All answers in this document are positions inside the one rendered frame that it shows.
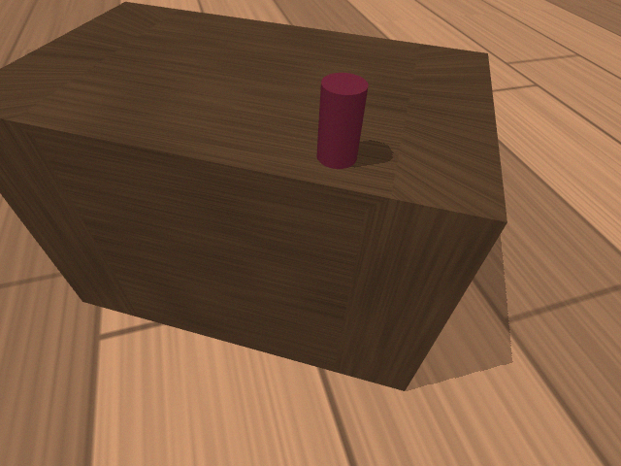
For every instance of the can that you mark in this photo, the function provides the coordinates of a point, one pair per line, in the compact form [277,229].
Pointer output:
[341,111]

